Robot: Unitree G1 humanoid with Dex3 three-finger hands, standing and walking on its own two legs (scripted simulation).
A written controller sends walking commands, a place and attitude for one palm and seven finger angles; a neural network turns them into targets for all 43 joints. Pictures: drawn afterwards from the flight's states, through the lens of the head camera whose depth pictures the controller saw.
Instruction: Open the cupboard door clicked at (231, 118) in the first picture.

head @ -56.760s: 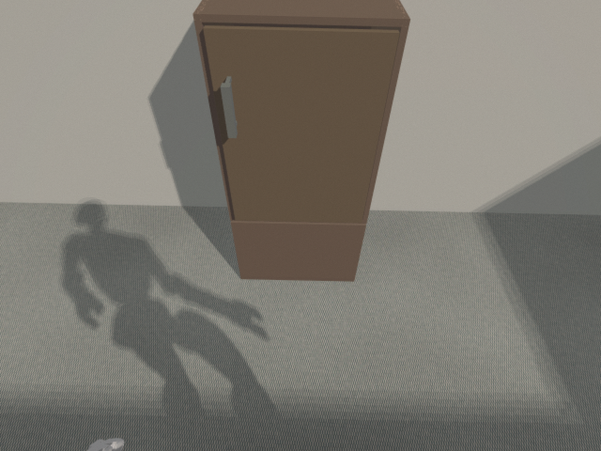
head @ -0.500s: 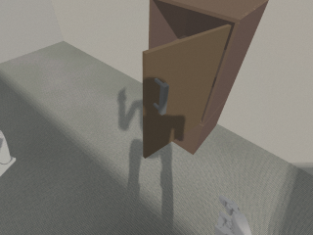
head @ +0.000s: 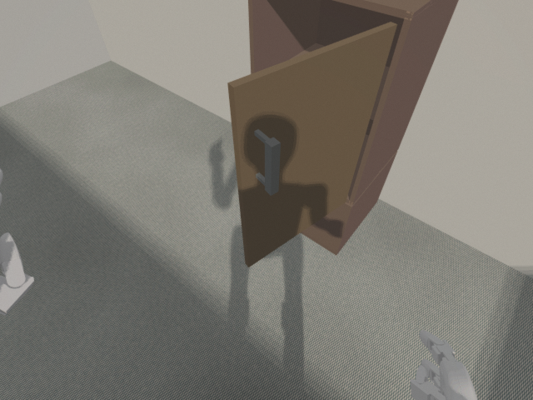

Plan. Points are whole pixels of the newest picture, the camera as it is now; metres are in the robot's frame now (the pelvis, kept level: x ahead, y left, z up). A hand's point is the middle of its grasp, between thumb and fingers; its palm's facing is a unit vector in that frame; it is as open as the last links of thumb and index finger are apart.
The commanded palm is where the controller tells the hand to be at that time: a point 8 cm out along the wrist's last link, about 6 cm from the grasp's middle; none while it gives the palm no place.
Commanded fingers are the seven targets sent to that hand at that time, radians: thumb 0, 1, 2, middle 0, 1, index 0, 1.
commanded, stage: stop stepping back and stand still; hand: left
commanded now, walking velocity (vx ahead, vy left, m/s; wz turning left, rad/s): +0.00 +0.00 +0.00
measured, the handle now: (265, 162) +0.54 +0.03 +0.03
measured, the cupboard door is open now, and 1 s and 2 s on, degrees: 76 76 76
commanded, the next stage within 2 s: let the arm hang, fingers relaxed in 0.68 s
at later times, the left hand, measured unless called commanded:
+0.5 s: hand out of the picture +0.20 +0.32 +0.16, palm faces +0.42 -0.79 -0.46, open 7.4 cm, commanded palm +0.14 +0.35 +0.18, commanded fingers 0.00 0.90 0.90 -0.20 -0.30 -0.20 -0.30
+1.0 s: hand out of the picture +0.11 +0.26 -0.12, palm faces -0.01 -0.95 -0.32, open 7.4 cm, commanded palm none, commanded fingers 0.00 0.90 0.90 -0.20 -0.30 -0.20 -0.30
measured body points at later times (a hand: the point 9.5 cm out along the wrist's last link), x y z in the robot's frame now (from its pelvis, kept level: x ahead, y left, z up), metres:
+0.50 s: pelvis -0.01 +0.05 +0.01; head +0.01 +0.06 +0.46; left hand +0.17 +0.36 +0.18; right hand +0.16 -0.17 -0.08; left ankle +0.02 +0.12 -0.73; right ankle +0.00 -0.07 -0.73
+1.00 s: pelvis -0.02 +0.05 +0.00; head +0.00 +0.03 +0.45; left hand +0.11 +0.31 -0.09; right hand +0.11 -0.21 -0.13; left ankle +0.02 +0.12 -0.73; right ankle +0.00 -0.07 -0.73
